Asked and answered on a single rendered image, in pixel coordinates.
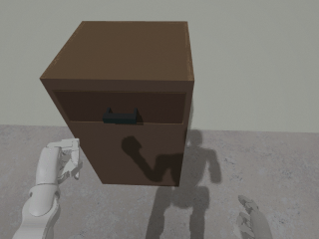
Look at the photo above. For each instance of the handle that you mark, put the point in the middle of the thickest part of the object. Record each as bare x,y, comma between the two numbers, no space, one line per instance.
119,117

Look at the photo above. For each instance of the left robot hand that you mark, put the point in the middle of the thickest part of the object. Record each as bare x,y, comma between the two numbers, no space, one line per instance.
51,161

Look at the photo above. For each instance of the left robot forearm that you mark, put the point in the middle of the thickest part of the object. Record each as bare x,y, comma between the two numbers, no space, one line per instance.
40,212

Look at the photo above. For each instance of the cabinet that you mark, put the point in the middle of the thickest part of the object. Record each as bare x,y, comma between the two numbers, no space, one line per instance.
127,56

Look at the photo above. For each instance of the drawer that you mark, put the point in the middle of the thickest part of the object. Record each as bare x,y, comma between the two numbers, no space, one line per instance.
152,107

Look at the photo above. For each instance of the right robot hand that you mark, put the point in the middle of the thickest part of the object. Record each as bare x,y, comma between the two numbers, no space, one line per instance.
255,226

